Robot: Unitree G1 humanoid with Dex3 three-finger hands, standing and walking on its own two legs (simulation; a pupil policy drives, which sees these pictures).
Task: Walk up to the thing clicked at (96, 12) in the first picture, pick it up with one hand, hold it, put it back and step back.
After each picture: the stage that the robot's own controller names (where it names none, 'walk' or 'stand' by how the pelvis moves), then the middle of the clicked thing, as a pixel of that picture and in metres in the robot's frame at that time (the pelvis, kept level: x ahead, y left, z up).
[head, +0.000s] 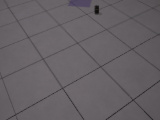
stand; (96, 10) +2.10 -0.13 -0.72
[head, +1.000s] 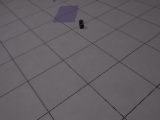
walk; (81, 24) +1.96 +0.24 -0.71
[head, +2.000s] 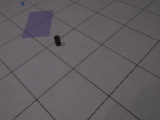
walk; (57, 40) +1.35 +0.41 -0.72
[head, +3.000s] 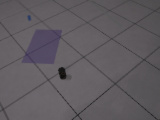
walk; (62, 73) +0.92 +0.30 -0.71
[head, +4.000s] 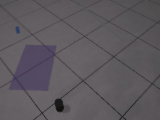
walk; (59, 105) +0.58 +0.22 -0.69
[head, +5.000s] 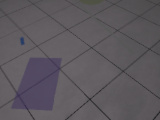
stand; out of the picture +0.41 +0.20 -0.71
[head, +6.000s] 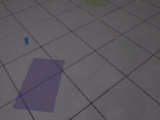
stand; out of the picture +0.40 +0.19 -0.72
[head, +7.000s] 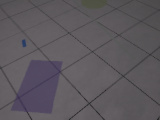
stand; out of the picture +0.40 +0.20 -0.73
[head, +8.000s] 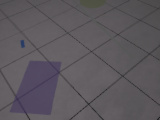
stand; out of the picture +0.39 +0.21 -0.73
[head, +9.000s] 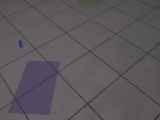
stand; out of the picture +0.39 +0.22 -0.73
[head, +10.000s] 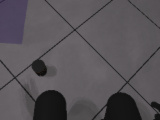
go down; (39, 68) +0.44 +0.23 -0.42
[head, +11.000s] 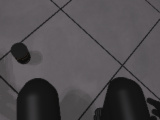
go down; (21, 54) +0.45 +0.27 -0.30
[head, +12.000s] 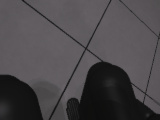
close in; out of the picture +0.43 +0.31 -0.22
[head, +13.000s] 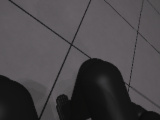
close; out of the picture +0.43 +0.32 -0.22
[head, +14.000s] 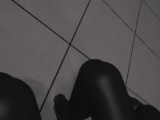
lift; out of the picture +0.40 +0.29 -0.23
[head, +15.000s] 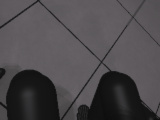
lift; out of the picture +0.33 +0.29 -0.16
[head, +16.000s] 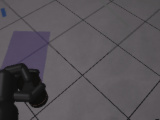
lift; (33, 90) +0.32 +0.18 +0.00
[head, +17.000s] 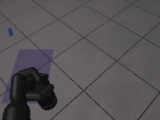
hold; (44, 93) +0.32 +0.16 -0.02
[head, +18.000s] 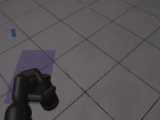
hold; (46, 94) +0.32 +0.16 -0.02
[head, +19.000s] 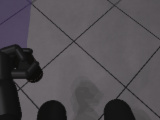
crouch; (29, 68) +0.40 +0.20 -0.09
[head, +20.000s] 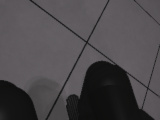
lower; out of the picture +0.41 +0.30 -0.23
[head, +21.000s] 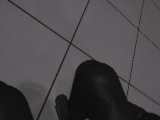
lower; out of the picture +0.40 +0.31 -0.23
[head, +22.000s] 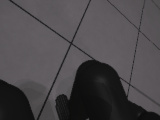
lower; out of the picture +0.40 +0.31 -0.23
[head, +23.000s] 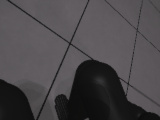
lower; out of the picture +0.40 +0.31 -0.23
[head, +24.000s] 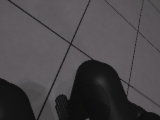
loosen; out of the picture +0.40 +0.31 -0.22
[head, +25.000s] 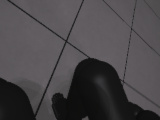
withdraw; out of the picture +0.40 +0.30 -0.22
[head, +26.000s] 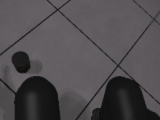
stand; (21, 63) +0.41 +0.26 -0.29
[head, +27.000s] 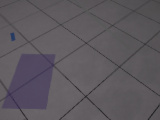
stand; out of the picture +0.35 +0.18 -0.65
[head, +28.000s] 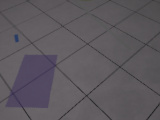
stand; out of the picture +0.37 +0.20 -0.67
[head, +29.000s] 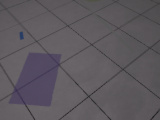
stand; out of the picture +0.37 +0.19 -0.69
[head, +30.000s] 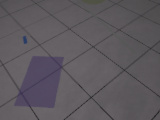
walk; out of the picture +0.39 +0.18 -0.72
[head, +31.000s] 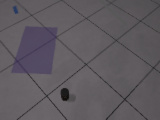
walk; (64, 94) +0.56 +0.14 -0.71
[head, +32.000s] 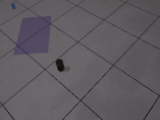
walk; (60, 65) +0.86 +0.29 -0.69
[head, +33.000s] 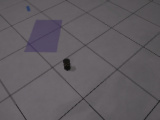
stand; (67, 64) +0.98 +0.20 -0.71
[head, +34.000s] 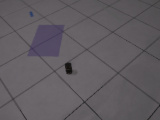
stand; (68, 68) +0.99 +0.21 -0.72
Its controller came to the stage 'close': yes
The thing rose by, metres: 0.69
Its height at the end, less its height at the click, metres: +0.00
